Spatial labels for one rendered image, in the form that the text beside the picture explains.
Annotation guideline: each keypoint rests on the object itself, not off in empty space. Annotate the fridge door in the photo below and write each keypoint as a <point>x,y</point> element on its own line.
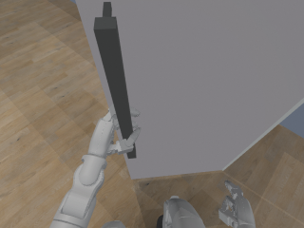
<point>207,76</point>

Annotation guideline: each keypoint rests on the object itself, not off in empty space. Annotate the right robot hand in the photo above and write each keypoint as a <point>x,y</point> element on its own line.
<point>241,213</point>

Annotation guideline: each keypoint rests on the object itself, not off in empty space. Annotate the left robot hand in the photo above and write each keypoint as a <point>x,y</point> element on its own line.
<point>103,135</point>

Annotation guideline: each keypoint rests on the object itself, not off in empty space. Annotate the handle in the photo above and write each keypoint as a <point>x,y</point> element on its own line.
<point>108,41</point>

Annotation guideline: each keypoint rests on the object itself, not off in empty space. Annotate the left robot forearm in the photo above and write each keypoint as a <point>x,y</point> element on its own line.
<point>79,202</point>

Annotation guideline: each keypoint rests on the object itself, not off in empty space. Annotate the robot right shin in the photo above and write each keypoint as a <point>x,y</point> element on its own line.
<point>164,225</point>

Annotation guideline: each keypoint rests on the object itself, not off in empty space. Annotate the right robot thigh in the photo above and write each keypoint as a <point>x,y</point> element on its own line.
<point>181,214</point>

